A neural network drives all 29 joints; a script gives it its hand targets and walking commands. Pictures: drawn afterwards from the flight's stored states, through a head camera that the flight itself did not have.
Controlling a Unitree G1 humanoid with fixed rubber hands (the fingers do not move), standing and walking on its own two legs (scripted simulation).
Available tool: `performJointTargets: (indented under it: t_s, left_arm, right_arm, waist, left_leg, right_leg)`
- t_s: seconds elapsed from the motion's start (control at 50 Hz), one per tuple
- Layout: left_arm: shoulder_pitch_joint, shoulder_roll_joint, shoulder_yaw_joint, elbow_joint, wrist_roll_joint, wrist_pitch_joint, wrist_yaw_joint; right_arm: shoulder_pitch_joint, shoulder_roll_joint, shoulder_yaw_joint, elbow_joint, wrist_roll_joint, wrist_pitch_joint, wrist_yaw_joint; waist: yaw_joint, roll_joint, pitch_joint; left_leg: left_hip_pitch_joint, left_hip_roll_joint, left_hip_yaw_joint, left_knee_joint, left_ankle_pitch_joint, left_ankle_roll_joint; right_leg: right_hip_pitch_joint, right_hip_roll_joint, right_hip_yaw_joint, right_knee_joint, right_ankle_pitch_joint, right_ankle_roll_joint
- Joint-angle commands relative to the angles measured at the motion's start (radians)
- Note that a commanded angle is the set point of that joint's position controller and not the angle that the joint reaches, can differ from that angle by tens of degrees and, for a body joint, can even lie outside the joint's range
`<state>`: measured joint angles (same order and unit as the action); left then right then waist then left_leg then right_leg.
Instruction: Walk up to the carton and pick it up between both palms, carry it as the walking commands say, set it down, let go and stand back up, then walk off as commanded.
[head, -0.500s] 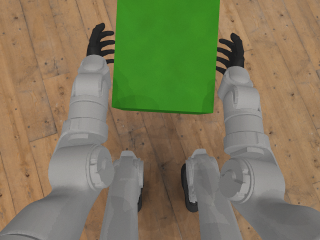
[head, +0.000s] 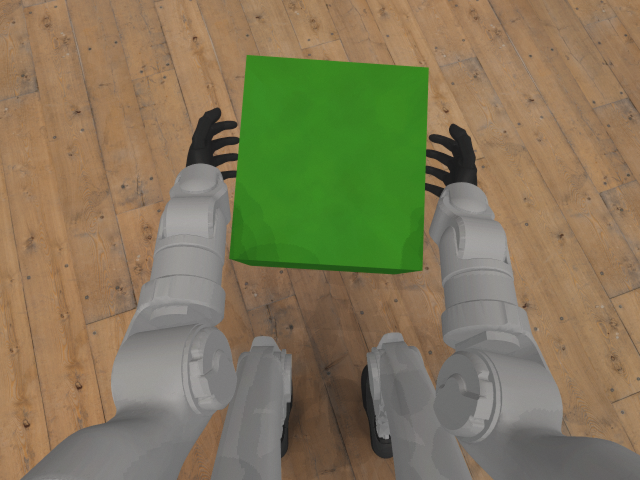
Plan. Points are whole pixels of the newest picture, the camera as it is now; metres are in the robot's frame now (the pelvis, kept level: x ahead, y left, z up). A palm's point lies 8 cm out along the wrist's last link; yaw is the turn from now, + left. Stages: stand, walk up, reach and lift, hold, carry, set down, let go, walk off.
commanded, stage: reach and lift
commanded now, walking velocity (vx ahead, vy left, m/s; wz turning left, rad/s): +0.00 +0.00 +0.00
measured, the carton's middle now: (329, 177) +0.50 +0.00 -0.12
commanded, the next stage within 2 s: none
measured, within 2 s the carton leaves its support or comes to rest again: neither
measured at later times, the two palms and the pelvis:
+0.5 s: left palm (185, 165) +0.45 +0.15 +0.03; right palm (489, 182) +0.42 -0.15 +0.04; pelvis +0.02 +0.00 +0.06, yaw +1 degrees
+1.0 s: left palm (155, 144) +0.43 +0.15 +0.11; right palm (542, 168) +0.40 -0.16 +0.11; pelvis +0.04 +0.00 +0.14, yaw +1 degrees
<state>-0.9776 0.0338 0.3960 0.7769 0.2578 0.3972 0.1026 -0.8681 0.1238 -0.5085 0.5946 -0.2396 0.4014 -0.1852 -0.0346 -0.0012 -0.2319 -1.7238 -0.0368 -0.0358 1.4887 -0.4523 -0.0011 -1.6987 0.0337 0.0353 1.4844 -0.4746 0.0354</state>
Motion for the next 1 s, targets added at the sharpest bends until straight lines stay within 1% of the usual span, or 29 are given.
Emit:
performJointTargets:
  t_s: [0.0,0.26,0.56,0.98]
  left_arm:
    - [-0.579,-1.039,-0.430,0.006,-0.180,-0.042,-0.373]
    - [-0.487,-1.068,-0.444,-0.005,-0.166,-0.046,-0.382]
    - [-0.373,-1.099,-0.458,-0.029,-0.141,-0.045,-0.395]
    - [-0.201,-1.112,-0.478,-0.100,-0.105,-0.033,-0.422]
  right_arm:
    - [-0.703,0.953,0.553,0.031,0.179,-0.027,0.411]
    - [-0.608,0.982,0.565,0.028,0.163,-0.030,0.423]
    - [-0.482,1.006,0.571,0.009,0.134,-0.028,0.438]
    - [-0.297,1.013,0.599,-0.051,0.090,-0.010,0.468]
  waist:
    - [-0.002,0.054,-0.904]
    - [-0.004,0.051,-0.839]
    - [-0.015,0.055,-0.727]
    - [-0.034,0.051,-0.559]
  left_leg:
    - [0.625,-0.121,0.053,-0.177,0.237,-0.004]
    - [0.732,-0.117,0.039,-0.295,0.233,-0.001]
    - [0.876,-0.106,0.013,-0.451,0.253,0.005]
    - [1.153,-0.081,-0.028,-0.715,0.374,0.013]
  right_leg:
    - [0.454,0.128,-0.082,-0.169,0.233,-0.011]
    - [0.578,0.119,-0.070,-0.280,0.242,-0.014]
    - [0.742,0.103,-0.052,-0.430,0.276,-0.021]
    - [1.045,0.078,-0.018,-0.702,0.406,-0.030]
